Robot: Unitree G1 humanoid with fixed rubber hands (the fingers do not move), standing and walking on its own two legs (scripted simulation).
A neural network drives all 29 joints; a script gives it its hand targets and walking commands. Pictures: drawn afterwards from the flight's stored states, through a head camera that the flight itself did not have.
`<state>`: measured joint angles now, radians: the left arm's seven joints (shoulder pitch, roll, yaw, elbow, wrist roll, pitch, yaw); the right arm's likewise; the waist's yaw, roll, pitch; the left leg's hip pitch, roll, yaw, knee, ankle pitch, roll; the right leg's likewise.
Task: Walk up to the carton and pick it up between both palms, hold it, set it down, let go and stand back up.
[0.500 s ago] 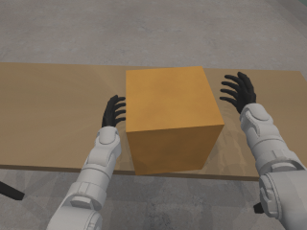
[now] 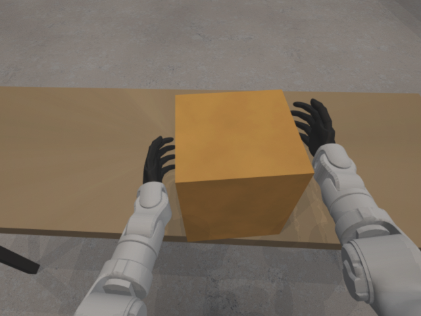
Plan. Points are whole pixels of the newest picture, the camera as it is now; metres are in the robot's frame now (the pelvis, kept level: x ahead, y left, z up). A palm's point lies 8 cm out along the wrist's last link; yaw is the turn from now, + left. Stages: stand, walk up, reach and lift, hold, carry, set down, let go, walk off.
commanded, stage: reach and lift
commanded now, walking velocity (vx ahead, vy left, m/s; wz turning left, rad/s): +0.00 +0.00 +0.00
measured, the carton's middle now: (231, 170) +0.41 +0.02 +0.02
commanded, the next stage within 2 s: none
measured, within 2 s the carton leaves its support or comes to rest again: leaves its support in 1.36 s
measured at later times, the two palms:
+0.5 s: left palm (157, 180) +0.36 +0.16 +0.04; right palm (311, 145) +0.45 -0.13 +0.08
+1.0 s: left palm (157, 180) +0.36 +0.16 +0.04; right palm (311, 144) +0.45 -0.13 +0.08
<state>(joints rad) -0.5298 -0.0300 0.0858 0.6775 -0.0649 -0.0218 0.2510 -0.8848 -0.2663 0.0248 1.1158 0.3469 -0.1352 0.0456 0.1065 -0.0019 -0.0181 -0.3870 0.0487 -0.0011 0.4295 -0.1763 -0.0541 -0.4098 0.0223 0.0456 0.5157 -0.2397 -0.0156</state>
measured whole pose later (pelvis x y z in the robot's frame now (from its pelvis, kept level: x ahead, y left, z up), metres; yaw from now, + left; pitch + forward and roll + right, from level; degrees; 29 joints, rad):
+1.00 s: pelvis +0.00 +0.00 +0.00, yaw +0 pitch +8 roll +1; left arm -0.53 -0.07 0.12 0.71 -0.04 -0.03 0.29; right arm -0.88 -0.21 0.02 1.12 0.29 -0.09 -0.02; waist 0.11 0.00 -0.05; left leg -0.40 0.05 0.00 0.43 -0.18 -0.06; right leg -0.42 0.02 0.05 0.52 -0.24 -0.02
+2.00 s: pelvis -0.01 +0.00 +0.00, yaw +0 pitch +7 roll +1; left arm -0.52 -0.10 0.23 0.65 0.08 0.10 0.21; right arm -0.87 -0.16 -0.02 1.05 0.10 0.03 -0.08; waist 0.11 0.00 -0.17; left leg -0.39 0.05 0.00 0.43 -0.16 -0.06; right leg -0.42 0.03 0.05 0.51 -0.22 -0.02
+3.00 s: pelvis -0.02 +0.02 +0.00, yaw +0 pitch +0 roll +0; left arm -0.69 0.05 0.23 0.52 0.08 0.55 0.05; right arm -0.88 -0.11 -0.02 0.78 0.10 0.41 -0.25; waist 0.05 -0.01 -0.17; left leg -0.25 0.04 0.00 0.43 -0.17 -0.05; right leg -0.24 0.01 0.05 0.45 -0.21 0.00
